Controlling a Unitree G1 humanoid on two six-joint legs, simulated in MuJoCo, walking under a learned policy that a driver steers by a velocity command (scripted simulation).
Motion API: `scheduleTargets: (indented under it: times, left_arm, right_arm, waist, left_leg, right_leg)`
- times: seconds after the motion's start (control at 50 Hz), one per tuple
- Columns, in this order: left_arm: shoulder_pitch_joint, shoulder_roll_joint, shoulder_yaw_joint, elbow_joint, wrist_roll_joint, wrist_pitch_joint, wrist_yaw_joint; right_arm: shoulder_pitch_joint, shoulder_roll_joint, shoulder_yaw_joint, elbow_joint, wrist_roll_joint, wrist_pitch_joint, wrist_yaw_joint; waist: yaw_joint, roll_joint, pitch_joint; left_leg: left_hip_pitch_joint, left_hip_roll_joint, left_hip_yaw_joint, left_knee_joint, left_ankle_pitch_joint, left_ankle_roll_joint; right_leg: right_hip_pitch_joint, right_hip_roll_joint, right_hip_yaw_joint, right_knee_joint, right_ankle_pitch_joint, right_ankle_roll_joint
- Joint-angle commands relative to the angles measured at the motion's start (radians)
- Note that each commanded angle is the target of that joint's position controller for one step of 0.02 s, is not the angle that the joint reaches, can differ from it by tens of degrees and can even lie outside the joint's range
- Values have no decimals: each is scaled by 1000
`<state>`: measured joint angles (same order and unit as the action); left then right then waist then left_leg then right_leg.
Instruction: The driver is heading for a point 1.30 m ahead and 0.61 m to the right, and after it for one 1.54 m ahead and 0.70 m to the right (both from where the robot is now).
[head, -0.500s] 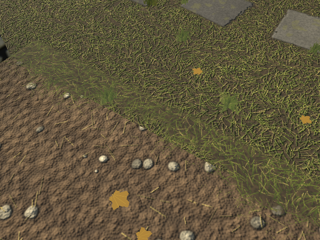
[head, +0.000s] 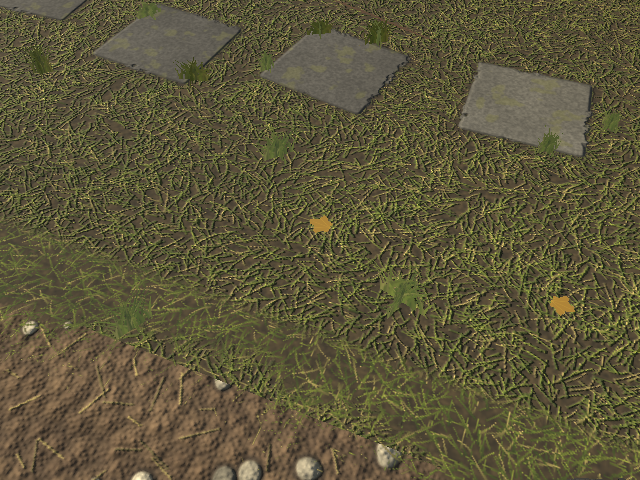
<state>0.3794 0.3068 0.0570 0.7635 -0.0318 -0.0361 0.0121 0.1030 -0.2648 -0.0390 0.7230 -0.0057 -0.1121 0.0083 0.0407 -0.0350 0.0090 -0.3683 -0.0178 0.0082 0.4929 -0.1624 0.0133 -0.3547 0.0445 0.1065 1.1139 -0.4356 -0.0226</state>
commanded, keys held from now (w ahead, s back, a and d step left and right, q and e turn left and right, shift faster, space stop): w+e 0.50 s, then e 0.42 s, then no key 0.08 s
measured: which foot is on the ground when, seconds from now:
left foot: down 0.00-0.40, up 0.42-0.84, down 0.86-1.00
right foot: up 0.00-0.40, down 0.42-0.86, up 0.88-1.00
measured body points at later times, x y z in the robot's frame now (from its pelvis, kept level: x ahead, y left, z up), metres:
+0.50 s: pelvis +0.26 -0.08 -0.01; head +0.30 -0.10 +0.43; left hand +0.52 +0.11 -0.09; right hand +0.23 -0.37 -0.13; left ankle +0.14 +0.11 -0.64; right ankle +0.31 -0.17 -0.73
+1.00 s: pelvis +0.46 -0.11 +0.00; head +0.49 -0.13 +0.45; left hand +0.73 +0.06 -0.11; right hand +0.46 -0.43 -0.08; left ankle +0.59 -0.08 -0.73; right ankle +0.32 -0.18 -0.65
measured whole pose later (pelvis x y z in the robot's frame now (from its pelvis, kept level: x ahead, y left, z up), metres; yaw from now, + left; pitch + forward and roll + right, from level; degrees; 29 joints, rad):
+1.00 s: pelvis +0.46 -0.11 +0.00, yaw -37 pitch +1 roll +0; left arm 0.23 0.34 0.07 0.66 -0.02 0.05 0.04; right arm 0.08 -0.26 -0.03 0.68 -0.02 -0.03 0.00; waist 0.02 -0.03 0.06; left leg -0.41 -0.01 0.01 0.49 -0.11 0.02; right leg -0.45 0.08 0.12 1.17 -0.54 0.06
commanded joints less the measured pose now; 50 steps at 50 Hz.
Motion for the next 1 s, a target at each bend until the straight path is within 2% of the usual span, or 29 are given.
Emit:
scheduleTargets:
  times: [0.02,0.06,0.1,0.22,0.32,0.36,0.38,0.4,0.42,0.44,0.46,0.48,0.5,0.52,0.54,0.56,0.6,0.64,0.7,0.76,0.82,0.84,0.86,0.88,0.9,0.92,0.94,0.96,1.0]
  left_arm:
    - [-72,107,34,-115,7,-9,-5]
    - [-69,61,26,-125,0,6,-13]
    - [-100,42,22,-149,6,14,-16]
    - [-256,19,8,-200,9,0,-46]
    - [-374,30,9,-261,5,0,-73]
    - [-337,63,26,-267,12,5,-76]
    - [-254,95,45,-251,14,9,-73]
    - [-90,143,75,-207,11,14,-63]
    - [74,221,107,-168,6,26,-40]
    - [20,328,112,-184,0,15,-37]
    - [55,232,87,-206,5,0,-42]
    - [21,186,70,-191,15,-15,-45]
    - [-37,164,62,-192,13,-22,-44]
    - [-114,140,53,-207,19,-22,-43]
    - [-157,128,47,-223,34,-22,-38]
    - [-178,128,47,-224,37,-22,-34]
    - [-175,148,54,-206,34,-23,-21]
    - [-159,167,60,-185,27,-11,-4]
    - [-130,165,62,-162,12,18,15]
    - [-98,165,63,-143,10,36,24]
    - [-126,145,58,-150,13,43,29]
    - [-156,131,53,-160,11,43,29]
    - [-147,85,38,-177,21,39,27]
    - [-4,27,21,-169,36,35,24]
    - [89,97,28,-162,19,37,19]
    - [50,178,54,-137,9,50,21]
    - [-38,195,62,-142,8,69,27]
    - [-71,181,62,-144,10,89,34]
    - [-81,124,48,-153,12,104,35]
  right_arm:
    - [111,-96,-31,-10,-9,6,-6]
    - [103,-101,-36,4,-6,-1,-5]
    - [108,-127,-47,19,-1,-9,-4]
    - [136,-180,-60,51,5,4,-12]
    - [200,-225,-73,84,27,31,-14]
    - [198,-256,-83,82,34,44,-20]
    - [195,-270,-87,79,37,52,-24]
    - [184,-259,-82,73,39,58,-28]
    - [206,-208,-61,54,11,52,-30]
    - [298,-69,-14,-11,-21,23,-12]
    - [175,-164,-29,-19,16,-12,2]
    - [86,-199,-39,-50,49,-28,7]
    - [82,-182,-33,-48,35,-35,0]
    - [86,-184,-37,-38,9,-32,-9]
    - [109,-193,-43,-34,-1,-19,-10]
    - [123,-189,-45,-31,-7,-4,-12]
    - [129,-154,-37,-28,-16,17,-17]
    - [82,-122,-25,-44,-19,28,-21]
    - [-16,-99,-13,-65,-11,31,-10]
    - [-77,-120,-19,-87,0,34,1]
    - [-45,-160,-40,-87,-5,26,4]
    - [-3,-162,-45,-79,-9,18,1]
    - [38,-201,-53,-83,-26,13,-8]
    - [51,-244,-56,-98,-48,23,-19]
    - [104,-224,-61,-76,-29,46,-16]
    - [71,-167,-47,-98,-11,57,-16]
    - [46,-132,-36,-104,-13,68,-17]
    - [12,-118,-27,-108,-15,78,-17]
    - [-35,-134,-28,-101,-20,90,-20]
  waist:
    - [-74,142,-25]
    - [-56,154,-3]
    - [-50,128,12]
    - [-96,92,41]
    - [-117,92,77]
    - [-75,124,31]
    - [-21,133,-24]
    - [70,110,-109]
    - [132,-3,-205]
    - [-8,-256,-310]
    - [85,-125,-386]
    - [84,-80,-229]
    - [36,3,-150]
    - [-10,23,-86]
    - [-48,-1,-70]
    - [-67,-1,-65]
    - [-80,11,-61]
    - [-69,-5,-61]
    - [-28,-47,-90]
    - [-6,-62,-97]
    - [-35,-94,-91]
    - [-67,-92,-96]
    - [-72,-27,-167]
    - [-3,205,-258]
    - [-1,332,-346]
    - [-22,201,-277]
    - [-43,139,-203]
    - [-39,117,-152]
    - [-15,158,-79]
  left_leg:
    - [343,295,-322,-258,-26,154]
    - [270,273,-223,-307,46,160]
    - [254,283,-156,-337,125,179]
    - [296,259,48,-346,239,153]
    - [421,301,119,-293,337,119]
    - [457,302,158,-168,657,98]
    - [452,292,180,-32,806,86]
    - [367,260,210,176,821,58]
    - [107,217,209,487,485,14]
    - [-328,11,94,822,-424,-39]
    - [-428,20,-102,907,-419,-24]
    - [-491,59,-94,880,-315,-5]
    - [-445,99,-93,792,-229,-1]
    - [-374,122,-88,715,-191,-15]
    - [-296,137,-93,685,-174,-28]
    - [-253,134,-86,656,-175,-44]
    - [-209,110,-57,575,-142,-79]
    - [-189,74,-42,446,-46,-99]
    - [-104,13,-37,226,157,-97]
    - [-82,-17,-71,106,176,-87]
    - [-47,-14,-105,5,112,-50]
    - [26,1,-91,-77,201,-28]
    - [192,117,-166,-85,426,25]
    - [456,361,-392,-28,853,163]
    - [543,514,-646,-64,707,304]
    - [473,454,-591,-92,503,282]
    - [396,378,-462,-101,376,233]
    - [306,326,-381,-127,289,210]
    - [143,248,-257,-190,190,194]
  right_leg:
    - [-379,-138,24,89,106,14]
    - [-340,-155,-2,56,138,20]
    - [-361,-164,-5,-1,183,30]
    - [-331,-151,-65,-316,452,20]
    - [-312,-121,-133,-459,379,-31]
    - [-205,-61,-188,-477,273,-71]
    - [-86,-18,-214,-490,238,-98]
    - [151,25,-220,-551,297,-135]
    - [470,-87,-22,-563,308,-193]
    - [766,-339,566,-675,115,-382]
    - [778,-374,708,-806,7,-383]
    - [667,-347,564,-823,99,-334]
    - [517,-304,450,-820,208,-303]
    - [376,-267,351,-821,401,-280]
    - [279,-246,289,-827,580,-275]
    - [221,-233,253,-831,706,-276]
    - [132,-206,168,-822,893,-276]
    - [86,-161,110,-800,938,-249]
    - [68,-108,91,-758,831,-184]
    - [124,-130,180,-707,702,-158]
    - [197,-140,295,-608,615,-136]
    - [187,-108,295,-546,567,-110]
    - [133,-44,251,-400,441,-68]
    - [-71,78,140,-162,-150,-2]
    - [-214,77,76,38,-324,41]
    - [-253,20,84,137,-242,76]
    - [-269,0,54,170,-166,96]
    - [-256,-14,41,168,-124,108]
    - [-166,-27,-1,87,-59,112]
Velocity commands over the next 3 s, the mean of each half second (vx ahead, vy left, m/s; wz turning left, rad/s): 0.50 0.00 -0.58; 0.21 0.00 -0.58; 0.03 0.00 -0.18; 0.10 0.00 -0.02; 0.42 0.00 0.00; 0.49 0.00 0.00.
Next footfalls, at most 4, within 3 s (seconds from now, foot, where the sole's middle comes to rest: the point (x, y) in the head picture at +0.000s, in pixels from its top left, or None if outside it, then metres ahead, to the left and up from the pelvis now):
0.42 right None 0.35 -0.18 -0.77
0.86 left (387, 415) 0.63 -0.11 -0.77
1.24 right None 0.42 -0.26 -0.77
2.52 right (570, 351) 0.81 -0.54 -0.77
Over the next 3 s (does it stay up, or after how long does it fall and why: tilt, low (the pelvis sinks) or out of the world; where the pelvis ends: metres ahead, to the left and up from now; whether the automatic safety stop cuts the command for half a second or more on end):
stays up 0.95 -0.51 0.00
